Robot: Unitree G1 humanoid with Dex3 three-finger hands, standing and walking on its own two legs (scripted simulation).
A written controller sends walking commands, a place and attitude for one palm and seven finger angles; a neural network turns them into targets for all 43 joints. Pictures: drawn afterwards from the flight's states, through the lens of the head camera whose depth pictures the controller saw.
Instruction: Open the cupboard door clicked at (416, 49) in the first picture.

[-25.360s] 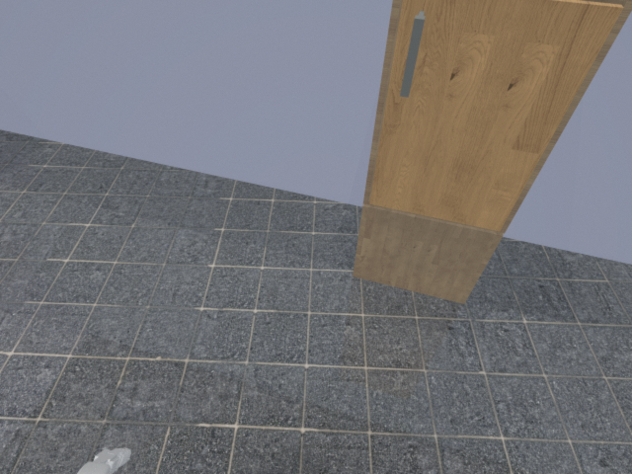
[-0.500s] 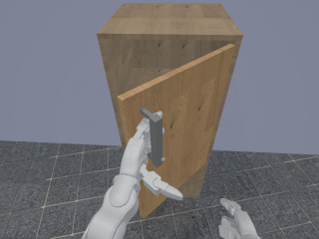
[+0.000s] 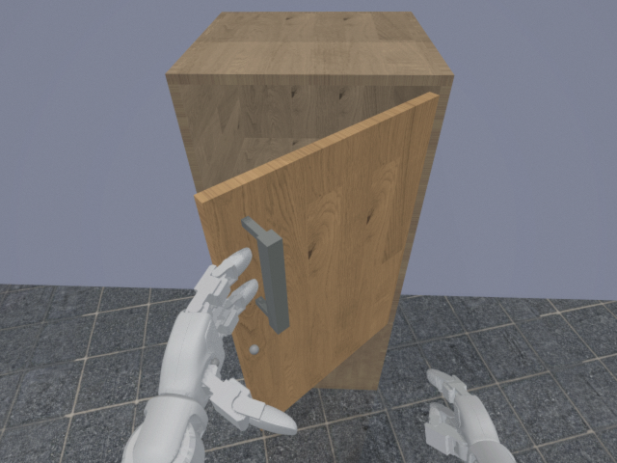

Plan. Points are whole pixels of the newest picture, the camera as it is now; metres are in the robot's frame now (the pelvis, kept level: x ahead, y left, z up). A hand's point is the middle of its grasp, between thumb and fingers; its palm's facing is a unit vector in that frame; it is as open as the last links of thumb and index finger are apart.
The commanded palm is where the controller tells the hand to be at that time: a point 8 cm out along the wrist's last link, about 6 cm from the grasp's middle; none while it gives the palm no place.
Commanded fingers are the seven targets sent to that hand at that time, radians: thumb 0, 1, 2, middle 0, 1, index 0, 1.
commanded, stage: slide the hand sideways off the handle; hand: left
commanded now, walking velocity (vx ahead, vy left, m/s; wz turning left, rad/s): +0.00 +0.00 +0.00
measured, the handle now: (265, 277) +0.30 +0.08 +0.13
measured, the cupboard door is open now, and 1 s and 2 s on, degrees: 43 43 43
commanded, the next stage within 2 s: draw the hand back to the body in 0.42 s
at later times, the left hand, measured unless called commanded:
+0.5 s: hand (202, 392) +0.16 +0.12 +0.13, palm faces +0.03 -1.00 -0.05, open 16.3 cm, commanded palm +0.12 +0.17 +0.14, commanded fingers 0.00 -0.50 0.30 -0.15 -0.30 -0.15 -0.30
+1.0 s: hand (156, 376) +0.16 +0.16 +0.14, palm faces +0.02 -1.00 -0.09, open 16.3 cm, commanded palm +0.12 +0.22 +0.16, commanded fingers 0.00 -0.32 0.38 -0.16 -0.30 -0.16 -0.30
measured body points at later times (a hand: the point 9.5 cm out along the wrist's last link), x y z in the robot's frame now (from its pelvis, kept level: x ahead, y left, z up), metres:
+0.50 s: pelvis +0.01 -0.02 -0.01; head -0.02 -0.04 +0.44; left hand +0.15 +0.17 +0.14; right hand +0.20 -0.23 -0.07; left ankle +0.00 +0.09 -0.73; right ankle -0.01 -0.09 -0.73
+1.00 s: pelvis +0.00 +0.00 +0.00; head -0.04 -0.02 +0.44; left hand +0.16 +0.22 +0.15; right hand +0.20 -0.20 -0.06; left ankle +0.00 +0.09 -0.73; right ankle -0.01 -0.09 -0.73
